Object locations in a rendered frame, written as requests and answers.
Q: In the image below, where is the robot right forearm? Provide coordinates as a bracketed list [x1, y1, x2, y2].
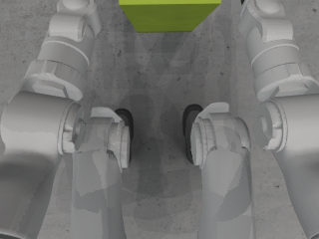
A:
[237, 0, 319, 102]

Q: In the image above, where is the right robot upper arm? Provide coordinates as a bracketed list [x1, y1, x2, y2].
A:
[252, 94, 319, 239]

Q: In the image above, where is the carton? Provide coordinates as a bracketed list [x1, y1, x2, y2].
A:
[119, 0, 221, 33]

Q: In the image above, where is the robot left foot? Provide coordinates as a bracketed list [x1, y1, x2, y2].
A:
[115, 109, 134, 164]

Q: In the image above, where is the robot foot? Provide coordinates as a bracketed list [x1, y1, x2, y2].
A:
[182, 104, 203, 164]
[115, 109, 134, 164]

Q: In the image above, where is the left robot upper arm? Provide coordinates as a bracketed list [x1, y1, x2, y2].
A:
[0, 91, 85, 239]

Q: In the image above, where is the robot right foot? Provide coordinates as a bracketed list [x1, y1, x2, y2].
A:
[182, 104, 203, 164]

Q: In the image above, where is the robot left forearm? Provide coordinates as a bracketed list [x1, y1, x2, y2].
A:
[0, 0, 102, 142]

